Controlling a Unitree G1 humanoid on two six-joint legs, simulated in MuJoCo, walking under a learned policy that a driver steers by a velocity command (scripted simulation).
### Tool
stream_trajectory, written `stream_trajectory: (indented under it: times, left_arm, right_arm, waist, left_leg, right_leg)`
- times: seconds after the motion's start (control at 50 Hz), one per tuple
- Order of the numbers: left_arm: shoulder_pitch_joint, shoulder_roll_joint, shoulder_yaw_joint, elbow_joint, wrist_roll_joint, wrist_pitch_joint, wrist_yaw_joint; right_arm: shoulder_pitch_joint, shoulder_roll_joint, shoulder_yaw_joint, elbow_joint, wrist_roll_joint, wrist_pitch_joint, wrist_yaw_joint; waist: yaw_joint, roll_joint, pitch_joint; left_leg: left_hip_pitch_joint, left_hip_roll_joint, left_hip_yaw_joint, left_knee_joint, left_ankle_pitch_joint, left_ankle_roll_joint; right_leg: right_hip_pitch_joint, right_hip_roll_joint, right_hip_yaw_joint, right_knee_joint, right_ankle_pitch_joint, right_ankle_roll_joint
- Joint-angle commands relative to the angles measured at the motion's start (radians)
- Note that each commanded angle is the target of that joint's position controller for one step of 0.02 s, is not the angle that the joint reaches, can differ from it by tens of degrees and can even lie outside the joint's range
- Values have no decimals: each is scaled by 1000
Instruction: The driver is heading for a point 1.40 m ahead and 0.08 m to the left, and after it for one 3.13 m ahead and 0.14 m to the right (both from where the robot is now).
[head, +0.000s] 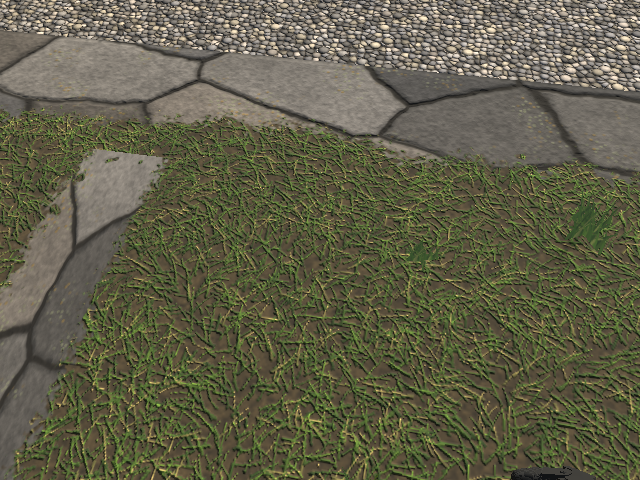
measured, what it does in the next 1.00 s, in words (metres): walks ahead: left foot, then right foot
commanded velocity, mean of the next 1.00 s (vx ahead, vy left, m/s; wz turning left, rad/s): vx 0.50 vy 0.00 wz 0.00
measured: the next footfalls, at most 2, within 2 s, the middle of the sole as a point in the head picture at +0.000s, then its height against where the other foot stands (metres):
left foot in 0.08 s outside the picture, level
right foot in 0.64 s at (419, 445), level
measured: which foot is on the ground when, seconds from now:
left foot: up 0.00-0.06, down 0.08-0.64, up 0.66-1.00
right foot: down 0.00-0.10, up 0.12-0.62, down 0.64-1.00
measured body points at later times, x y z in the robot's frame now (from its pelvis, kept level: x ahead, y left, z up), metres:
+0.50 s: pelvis +0.27 +0.00 +0.01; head +0.30 +0.00 +0.46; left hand +0.45 +0.22 -0.11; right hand +0.18 -0.23 -0.13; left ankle +0.18 +0.06 -0.73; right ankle +0.45 -0.14 -0.68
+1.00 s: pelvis +0.54 -0.05 +0.01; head +0.56 -0.05 +0.46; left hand +0.46 +0.19 -0.13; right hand +0.69 -0.28 -0.12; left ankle +0.69 +0.10 -0.67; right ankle +0.48 -0.11 -0.73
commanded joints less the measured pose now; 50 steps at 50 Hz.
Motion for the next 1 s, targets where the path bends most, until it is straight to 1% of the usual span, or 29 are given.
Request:
stream_trajectory:
  times: [0.02, 0.04, 0.06, 0.08, 0.1, 0.12, 0.14, 0.16, 0.18, 0.22, 0.26, 0.3, 0.38, 0.42, 0.48, 0.54, 0.58, 0.6, 0.62, 0.64, 0.66, 0.68, 0.7, 0.72, 0.76, 0.8, 0.84, 0.92, 1.0]
  left_arm:
    - [11, 163, 29, -13, 5, -10, 17]
    - [-1, 175, 32, -9, 11, -5, 21]
    - [-26, 191, 36, -11, 10, 1, 20]
    - [-54, 183, 32, -29, 4, 0, 13]
    - [-2, 94, 16, -54, -7, -1, 5]
    - [64, 123, 30, -39, -8, 6, 0]
    - [-42, 170, 40, -64, 9, 7, 1]
    - [-115, 166, 42, -82, 12, 3, -7]
    - [-133, 146, 42, -81, 14, 7, -10]
    - [-107, 97, 34, -72, 28, 32, -23]
    - [-138, 85, 33, -84, 29, 44, -32]
    - [-237, 96, 35, -119, 27, 52, -35]
    - [-422, 95, 29, -175, 15, 53, -38]
    - [-492, 87, 23, -193, 10, 52, -39]
    - [-579, 91, 19, -217, 9, 51, -37]
    - [-626, 105, 23, -241, 9, 42, -36]
    - [-560, 118, 31, -226, 10, 32, -29]
    - [-458, 133, 41, -192, 11, 26, -22]
    - [-285, 157, 56, -132, 19, 16, -13]
    - [-102, 228, 79, -90, 44, 7, 0]
    - [-26, 326, 105, -78, 56, 12, -1]
    - [-81, 263, 98, -77, 12, 26, -12]
    - [-198, 218, 84, -90, 1, 25, -15]
    - [-256, 162, 72, -94, 3, 16, -20]
    - [-268, 98, 52, -66, 3, 4, -14]
    - [-214, 100, 50, -36, 0, -11, -12]
    - [-176, 131, 54, -15, -3, -18, -11]
    - [-105, 130, 47, 7, -2, -14, -11]
    - [-30, 137, 43, 31, -1, -14, -6]
  right_arm:
    - [25, -101, -25, -36, 3, -18, -19]
    - [133, -121, -36, 2, 4, -23, -27]
    - [281, -138, -48, 51, 3, -30, -37]
    - [435, -178, -65, 89, -15, -36, -50]
    - [515, -258, -84, 95, -36, -36, -54]
    - [458, -232, -83, 100, -10, -26, -38]
    - [344, -176, -73, 84, 17, -26, -31]
    - [277, -121, -60, 74, 19, -34, -25]
    - [260, -86, -50, 83, 10, -44, -23]
    - [293, -59, -37, 118, 7, -63, -31]
    - [348, -84, -41, 149, 11, -79, -31]
    - [387, -109, -43, 166, 13, -82, -30]
    - [470, -104, -35, 190, 16, -78, -29]
    - [516, -105, -31, 204, 15, -77, -34]
    - [570, -109, -27, 223, 6, -73, -42]
    - [585, -123, -30, 238, -6, -67, -53]
    - [549, -136, -33, 239, -7, -65, -59]
    - [535, -145, -35, 240, -6, -64, -59]
    - [515, -146, -35, 237, 0, -61, -57]
    - [500, -123, -25, 206, 10, -66, -54]
    - [620, -12, -5, 190, 50, -65, -43]
    - [564, -127, -37, 203, 20, -63, -48]
    - [469, -126, -42, 166, 15, -66, -45]
    - [416, -109, -40, 154, 12, -70, -41]
    - [419, -73, -39, 156, -12, -45, -31]
    - [426, -44, -38, 158, -19, -25, -19]
    - [367, -45, -40, 136, -20, -13, -11]
    - [172, -57, -36, 70, -11, -8, -8]
    - [35, -45, -24, 29, -1, -12, -8]
  waist:
    - [-84, -111, -13]
    - [-128, -118, -66]
    - [-192, -114, -130]
    - [-259, -77, -214]
    - [-222, 98, -313]
    - [-163, 126, -315]
    - [-128, 21, -137]
    - [-109, -15, -44]
    - [-73, -53, 5]
    - [-27, -31, 5]
    - [-21, -14, 10]
    - [-33, -3, 32]
    - [-84, 13, 43]
    - [-109, 27, 39]
    - [-139, 38, 41]
    - [-137, 45, 48]
    - [-89, 54, 22]
    - [-46, 58, -29]
    - [28, 33, -116]
    - [94, -24, -235]
    - [52, -257, -378]
    - [47, -118, -336]
    - [-1, -97, -168]
    - [-24, -55, -97]
    - [-85, -71, -43]
    - [-102, -75, -44]
    - [-107, -78, -19]
    - [-71, -79, 29]
    - [-30, -89, 37]
  left_leg:
    - [181, -68, 24, -48, -60, 52]
    - [275, -88, 15, -64, -103, 70]
    - [439, -85, 0, -132, -81, 93]
    - [677, 32, -121, -154, -142, 139]
    - [892, 309, -504, -172, -231, 232]
    - [916, 408, -850, -328, -330, 339]
    - [755, 361, -709, -393, -427, 296]
    - [608, 323, -597, -443, -382, 266]
    - [507, 280, -511, -471, -286, 230]
    - [408, 219, -381, -496, -143, 183]
    - [391, 197, -311, -513, -39, 178]
    - [400, 177, -261, -538, -5, 166]
    - [469, 137, -190, -527, 148, 113]
    - [519, 136, -175, -514, 196, 95]
    - [634, 159, -176, -480, 260, 101]
    - [738, 206, -186, -425, 353, 119]
    - [745, 214, -164, -333, 552, 102]
    - [735, 205, -152, -223, 668, 90]
    - [670, 170, -118, -40, 653, 70]
    - [460, 132, -92, 224, 364, 53]
    - [86, -54, -22, 626, -360, 1]
    - [-13, -43, -153, 718, -462, 17]
    - [-51, 11, -162, 694, -366, 22]
    - [-21, 43, -160, 639, -302, 20]
    - [74, 80, -154, 544, -264, 4]
    - [101, 78, -132, 508, -247, -11]
    - [50, 91, -113, 459, -195, -26]
    - [-43, 108, -80, 274, -51, -51]
    - [-16, 79, -44, 85, 33, -48]
  right_leg:
    - [-48, -295, 57, 168, 1185, 5]
    - [-32, -295, 55, 296, 1251, 9]
    - [-75, -285, 47, 470, 1204, 9]
    - [-246, -254, 34, 706, 944, 3]
    - [-517, -113, -37, 1076, 221, 20]
    - [-751, -14, 34, 1274, -182, 18]
    - [-819, -99, 69, 1236, -68, 1]
    - [-796, -128, 59, 1182, -2, 2]
    - [-750, -158, 59, 1125, 24, 7]
    - [-660, -187, 51, 1044, 41, 32]
    - [-677, -201, 23, 992, 73, 50]
    - [-749, -223, -2, 916, 154, 67]
    - [-803, -219, -48, 699, 309, 88]
    - [-794, -201, -66, 609, 355, 89]
    - [-810, -177, -79, 518, 346, 80]
    - [-810, -158, -78, 455, 256, 52]
    - [-682, -118, -92, 400, 171, 18]
    - [-552, -84, -102, 368, 149, -3]
    - [-338, -71, -104, 307, 193, -32]
    - [-61, -244, 77, 307, 129, -85]
    - [229, -551, 569, 236, 88, -243]
    - [152, -519, 657, 149, 47, -237]
    - [0, -479, 482, 122, 69, -202]
    - [-125, -436, 380, 85, 170, -173]
    - [-275, -352, 230, 42, 281, -108]
    - [-305, -329, 175, 24, 367, -102]
    - [-315, -316, 134, -5, 380, -104]
    - [-289, -288, 84, -37, 415, -89]
    - [-220, -285, 51, -29, 485, -74]
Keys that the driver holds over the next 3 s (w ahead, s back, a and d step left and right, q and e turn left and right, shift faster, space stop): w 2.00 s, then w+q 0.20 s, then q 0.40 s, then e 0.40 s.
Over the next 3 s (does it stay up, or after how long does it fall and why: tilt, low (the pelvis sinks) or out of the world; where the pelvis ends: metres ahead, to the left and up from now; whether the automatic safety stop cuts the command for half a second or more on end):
stays up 1.37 -0.01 0.01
